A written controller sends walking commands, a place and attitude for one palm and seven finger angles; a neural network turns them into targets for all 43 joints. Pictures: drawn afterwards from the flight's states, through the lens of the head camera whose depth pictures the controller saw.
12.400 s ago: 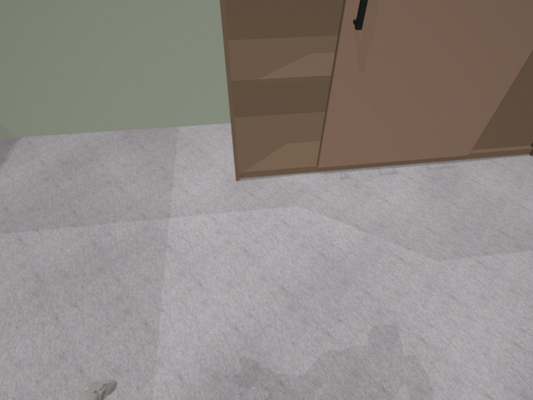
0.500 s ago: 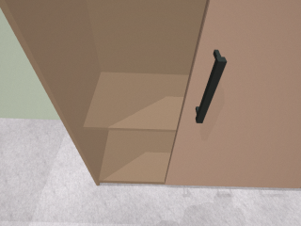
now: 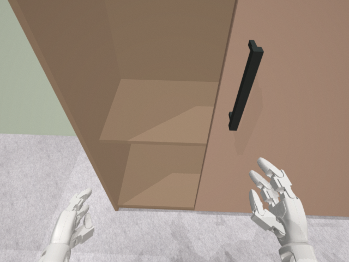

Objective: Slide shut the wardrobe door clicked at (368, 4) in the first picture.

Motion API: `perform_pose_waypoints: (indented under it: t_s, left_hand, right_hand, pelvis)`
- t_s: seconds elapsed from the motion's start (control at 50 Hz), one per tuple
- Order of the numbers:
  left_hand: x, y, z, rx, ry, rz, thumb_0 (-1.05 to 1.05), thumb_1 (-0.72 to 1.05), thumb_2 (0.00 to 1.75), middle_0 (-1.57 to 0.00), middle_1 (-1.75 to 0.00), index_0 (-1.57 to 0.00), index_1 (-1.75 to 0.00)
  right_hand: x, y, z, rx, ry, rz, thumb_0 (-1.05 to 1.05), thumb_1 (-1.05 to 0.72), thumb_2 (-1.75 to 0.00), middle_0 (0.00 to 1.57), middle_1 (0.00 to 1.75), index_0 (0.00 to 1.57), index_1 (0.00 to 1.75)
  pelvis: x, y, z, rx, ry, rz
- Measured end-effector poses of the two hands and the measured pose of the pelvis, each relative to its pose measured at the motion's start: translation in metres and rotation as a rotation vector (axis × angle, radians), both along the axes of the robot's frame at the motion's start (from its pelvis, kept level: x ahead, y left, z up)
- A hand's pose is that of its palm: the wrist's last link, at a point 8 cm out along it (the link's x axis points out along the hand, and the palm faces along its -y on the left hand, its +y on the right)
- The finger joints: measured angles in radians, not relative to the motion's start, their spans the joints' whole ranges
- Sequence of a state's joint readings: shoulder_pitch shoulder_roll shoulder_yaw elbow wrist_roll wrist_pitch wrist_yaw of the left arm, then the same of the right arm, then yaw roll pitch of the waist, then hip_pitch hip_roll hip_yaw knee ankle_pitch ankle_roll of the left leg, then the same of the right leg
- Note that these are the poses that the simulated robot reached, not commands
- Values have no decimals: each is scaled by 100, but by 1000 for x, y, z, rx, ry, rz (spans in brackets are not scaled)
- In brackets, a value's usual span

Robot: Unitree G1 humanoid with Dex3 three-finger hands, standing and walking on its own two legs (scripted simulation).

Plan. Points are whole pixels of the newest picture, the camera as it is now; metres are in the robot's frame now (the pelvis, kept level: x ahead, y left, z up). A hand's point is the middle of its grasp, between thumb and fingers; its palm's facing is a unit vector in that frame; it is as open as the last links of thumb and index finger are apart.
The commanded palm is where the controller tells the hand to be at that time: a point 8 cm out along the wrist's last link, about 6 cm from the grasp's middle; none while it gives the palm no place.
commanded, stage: raise the hand with hooked fingers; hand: right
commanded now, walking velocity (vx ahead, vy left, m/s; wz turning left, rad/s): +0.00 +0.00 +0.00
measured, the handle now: (241, 90) +0.49 -0.12 +0.16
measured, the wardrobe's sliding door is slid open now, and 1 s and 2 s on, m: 0.43 0.43 0.43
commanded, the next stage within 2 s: move the hooked fingers beside the handle in 1.76 s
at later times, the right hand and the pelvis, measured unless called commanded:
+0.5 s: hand (298, 220) +0.22 -0.21 +0.07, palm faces -0.06 +1.00 -0.03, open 11.1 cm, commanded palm +0.18 -0.27 +0.08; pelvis -0.01 -0.02 +0.00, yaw -1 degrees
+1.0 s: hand out of the picture +0.24 -0.29 +0.15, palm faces +0.08 +0.99 -0.09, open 13.7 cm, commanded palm +0.21 -0.32 +0.15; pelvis +0.00 -0.01 +0.02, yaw -2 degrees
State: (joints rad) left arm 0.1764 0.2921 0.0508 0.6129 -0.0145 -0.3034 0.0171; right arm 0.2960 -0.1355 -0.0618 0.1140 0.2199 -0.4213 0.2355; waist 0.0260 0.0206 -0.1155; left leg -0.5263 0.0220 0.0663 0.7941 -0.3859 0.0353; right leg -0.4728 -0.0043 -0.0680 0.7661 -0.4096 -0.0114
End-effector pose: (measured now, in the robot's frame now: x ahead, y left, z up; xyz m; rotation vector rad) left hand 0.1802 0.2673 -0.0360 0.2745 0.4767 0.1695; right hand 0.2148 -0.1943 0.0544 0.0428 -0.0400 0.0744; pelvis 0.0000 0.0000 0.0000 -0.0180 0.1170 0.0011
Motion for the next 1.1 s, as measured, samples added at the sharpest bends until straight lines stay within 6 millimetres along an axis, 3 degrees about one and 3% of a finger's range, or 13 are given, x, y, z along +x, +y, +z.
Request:
perform_pose_waypoints:
  t_s: [0.06,0.12,0.16,0.22,0.32,0.42,0.5,0.58,0.66,0.76,0.96,1.1]
  left_hand:
    - [23,-6,13,21,-55,-47,2,91,90,-19,-30,-20,-30]
    - [39,-19,16,24,-71,-90,2,91,90,-19,-30,-20,-30]
    - [44,-32,11,21,-64,-125,2,91,90,-19,-30,-20,-30]
    - [43,-55,-5,4,-31,-187,1,91,90,-19,-30,-20,-30]
    - [17,-87,-38,-68,60,-234,1,90,90,-20,-30,-20,-30]
    - [-23,-93,-48,-151,134,-137,2,90,90,-20,-30,-21,-30]
    - [-47,-81,-43,-156,160,-46,2,90,90,-20,-30,-21,-30]
    - [-56,-63,-37,-102,182,-35,2,90,90,-20,-30,-20,-30]
    - [-53,-49,-32,-46,183,-55,2,90,90,-20,-30,-20,-30]
    - [-36,-42,-19,-14,121,-57,2,90,90,-20,-30,-20,-30]
    - [1,-61,5,-60,-8,-117,2,90,90,-20,-30,-20,-30]
    - [8,-68,1,-83,27,-152,2,90,90,-20,-30,-20,-30]
  right_hand:
    - [-28,-8,-32,-11,103,28,1,-65,-79,22,47,22,48]
    - [-65,-31,-53,-25,231,-67,1,-57,-76,23,52,23,52]
    - [-84,-51,-52,-50,240,-161,1,-52,-74,23,55,23,55]
    - [-94,-71,-31,-90,126,-250,2,-45,-71,24,59,23,60]
    - [-59,-65,11,-124,-94,-102,1,-33,-66,23,67,23,67]
    - [-18,-56,11,-119,47,73,1,-22,-61,25,74,25,75]
    - [-15,-73,16,-75,128,-15,1,-12,-57,26,80,26,81]
    - [-26,-97,36,-105,56,-139,1,-3,-53,27,86,26,87]
    - [-31,-109,46,-134,8,-162,0,6,-49,27,92,27,93]
    - [-21,-109,48,-140,36,-89,0,18,-44,28,100,28,100]
    - [0,-139,100,-135,-64,-156,0,40,-34,30,114,30,114]
    - [7,-146,103,-127,20,-137,-1,47,-31,30,118,30,119]
  pelvis:
    - [-3,1,-9,-1,10,4]
    - [-5,0,-15,7,14,-9]
    - [-6,0,-18,19,16,-25]
    - [-10,-2,-22,42,15,-54]
    - [-19,-8,-23,65,4,-77]
    - [-19,-14,-13,54,-2,-48]
    - [-14,-17,-4,41,-14,-22]
    - [-12,-18,1,40,-28,-21]
    - [-13,-20,3,48,-42,-38]
    - [-12,-20,7,49,-61,-45]
    - [-1,-15,19,41,-109,-40]
    - [0,-12,23,37,-113,-44]
